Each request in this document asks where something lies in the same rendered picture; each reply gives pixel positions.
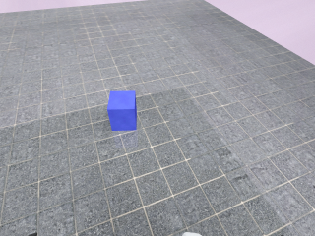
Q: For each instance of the carton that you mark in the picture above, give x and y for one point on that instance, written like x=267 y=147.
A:
x=122 y=110

